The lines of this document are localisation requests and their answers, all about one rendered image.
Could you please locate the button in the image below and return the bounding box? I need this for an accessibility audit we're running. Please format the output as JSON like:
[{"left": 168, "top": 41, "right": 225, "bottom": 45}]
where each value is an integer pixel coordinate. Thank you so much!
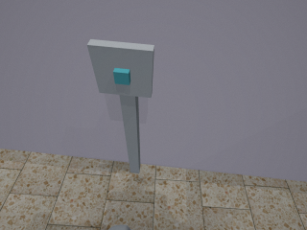
[{"left": 113, "top": 68, "right": 130, "bottom": 85}]

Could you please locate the panel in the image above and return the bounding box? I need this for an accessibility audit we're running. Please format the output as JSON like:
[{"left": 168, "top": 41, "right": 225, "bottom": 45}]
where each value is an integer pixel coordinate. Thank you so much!
[{"left": 87, "top": 39, "right": 154, "bottom": 173}]

